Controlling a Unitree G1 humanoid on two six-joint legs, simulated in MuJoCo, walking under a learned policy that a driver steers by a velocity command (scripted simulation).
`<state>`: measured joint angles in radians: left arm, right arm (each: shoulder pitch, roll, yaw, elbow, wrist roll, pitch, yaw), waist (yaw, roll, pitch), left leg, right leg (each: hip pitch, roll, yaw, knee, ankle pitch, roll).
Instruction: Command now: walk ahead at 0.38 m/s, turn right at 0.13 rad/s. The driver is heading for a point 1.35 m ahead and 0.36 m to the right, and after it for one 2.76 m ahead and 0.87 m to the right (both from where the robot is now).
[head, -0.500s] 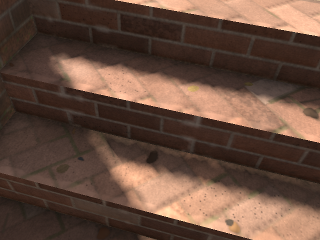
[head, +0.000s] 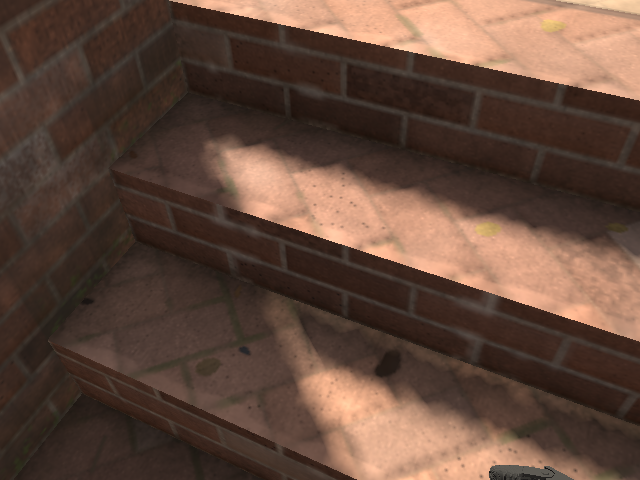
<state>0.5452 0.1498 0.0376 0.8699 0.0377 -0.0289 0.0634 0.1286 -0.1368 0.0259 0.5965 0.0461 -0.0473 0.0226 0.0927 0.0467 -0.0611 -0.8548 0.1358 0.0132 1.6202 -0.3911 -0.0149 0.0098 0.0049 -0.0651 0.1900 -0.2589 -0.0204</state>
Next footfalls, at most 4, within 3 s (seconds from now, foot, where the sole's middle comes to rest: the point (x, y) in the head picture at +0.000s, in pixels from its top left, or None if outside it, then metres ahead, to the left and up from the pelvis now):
0.22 left None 0.32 0.24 -0.59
0.82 right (361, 408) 0.50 0.03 -0.40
1.32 left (349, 187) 0.80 0.07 -0.21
1.84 right None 0.90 -0.40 -0.02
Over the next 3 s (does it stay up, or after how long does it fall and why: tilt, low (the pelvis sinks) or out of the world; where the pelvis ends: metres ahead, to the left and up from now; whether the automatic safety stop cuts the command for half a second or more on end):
stays up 1.14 -0.30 0.76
